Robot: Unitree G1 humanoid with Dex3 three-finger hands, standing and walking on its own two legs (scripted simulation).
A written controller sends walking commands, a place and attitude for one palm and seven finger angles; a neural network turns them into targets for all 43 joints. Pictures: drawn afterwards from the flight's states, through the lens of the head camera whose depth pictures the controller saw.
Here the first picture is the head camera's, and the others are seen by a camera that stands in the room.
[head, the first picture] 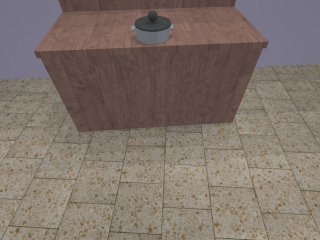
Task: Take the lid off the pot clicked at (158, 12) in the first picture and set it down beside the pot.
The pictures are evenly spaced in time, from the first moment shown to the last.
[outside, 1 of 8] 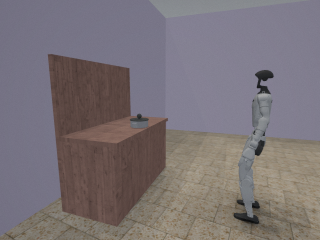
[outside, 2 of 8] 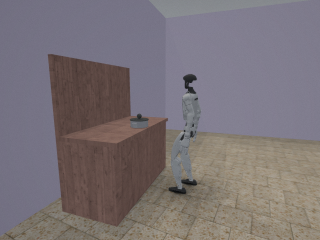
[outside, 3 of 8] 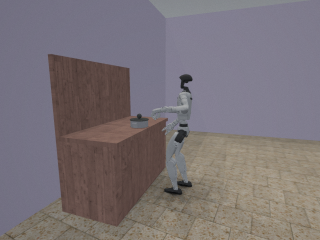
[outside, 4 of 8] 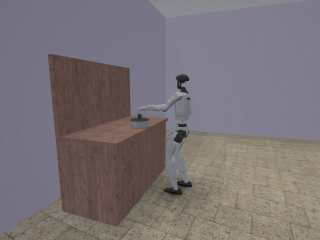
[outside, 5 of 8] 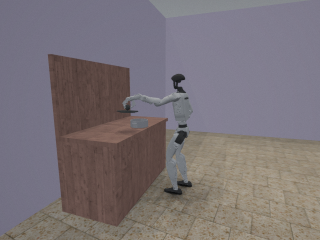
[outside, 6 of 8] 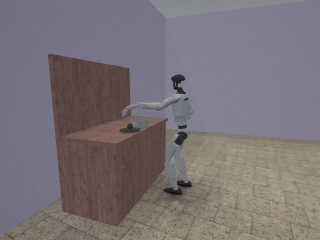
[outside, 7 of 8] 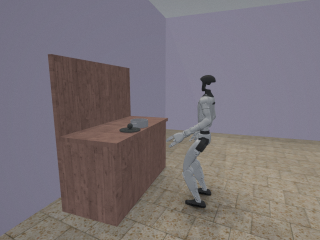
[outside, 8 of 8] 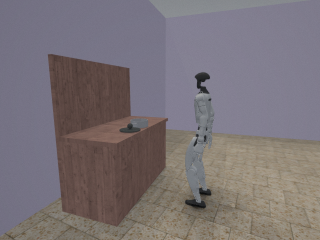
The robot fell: no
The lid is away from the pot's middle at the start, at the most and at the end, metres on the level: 0.00 0.24 0.23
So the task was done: yes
